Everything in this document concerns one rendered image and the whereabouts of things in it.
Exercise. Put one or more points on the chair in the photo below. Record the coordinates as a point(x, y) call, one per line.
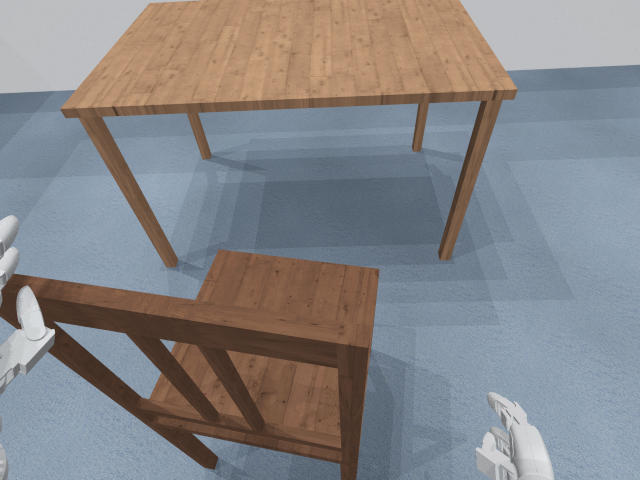
point(273, 353)

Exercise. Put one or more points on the robot right hand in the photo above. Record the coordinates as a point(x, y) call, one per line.
point(522, 452)

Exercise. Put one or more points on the robot left hand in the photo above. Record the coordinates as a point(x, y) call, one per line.
point(26, 346)

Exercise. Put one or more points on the table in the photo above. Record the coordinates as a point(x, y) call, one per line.
point(243, 55)

